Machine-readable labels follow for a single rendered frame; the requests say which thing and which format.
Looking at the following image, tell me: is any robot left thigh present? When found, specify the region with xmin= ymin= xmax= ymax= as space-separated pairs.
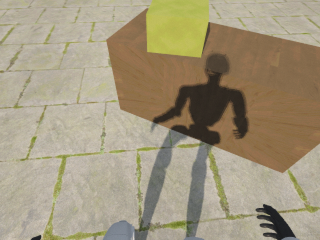
xmin=102 ymin=221 xmax=135 ymax=240

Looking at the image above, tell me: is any robot right hand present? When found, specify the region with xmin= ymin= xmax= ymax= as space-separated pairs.
xmin=255 ymin=204 xmax=296 ymax=240

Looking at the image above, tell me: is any carton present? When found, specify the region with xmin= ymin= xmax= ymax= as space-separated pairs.
xmin=146 ymin=0 xmax=209 ymax=58

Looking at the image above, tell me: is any pedestal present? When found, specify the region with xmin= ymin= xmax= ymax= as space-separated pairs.
xmin=106 ymin=8 xmax=320 ymax=173

